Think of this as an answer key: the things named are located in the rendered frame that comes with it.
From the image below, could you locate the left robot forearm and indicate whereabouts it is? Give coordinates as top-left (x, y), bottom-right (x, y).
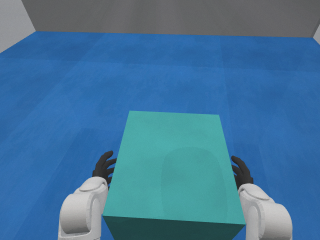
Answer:
top-left (57, 176), bottom-right (109, 240)

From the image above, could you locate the left robot hand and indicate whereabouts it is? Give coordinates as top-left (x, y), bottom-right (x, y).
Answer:
top-left (92, 150), bottom-right (117, 190)

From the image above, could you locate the right robot forearm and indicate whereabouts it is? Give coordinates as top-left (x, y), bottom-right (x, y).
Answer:
top-left (238, 183), bottom-right (293, 240)

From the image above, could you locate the right robot hand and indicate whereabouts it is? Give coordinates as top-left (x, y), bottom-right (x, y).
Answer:
top-left (231, 155), bottom-right (254, 191)

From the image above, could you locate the carton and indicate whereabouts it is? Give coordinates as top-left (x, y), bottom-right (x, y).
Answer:
top-left (102, 110), bottom-right (246, 240)

